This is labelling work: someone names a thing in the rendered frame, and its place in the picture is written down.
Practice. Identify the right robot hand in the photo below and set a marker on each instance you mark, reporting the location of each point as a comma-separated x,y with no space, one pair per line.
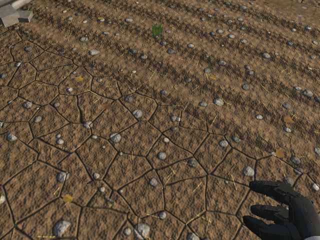
298,222

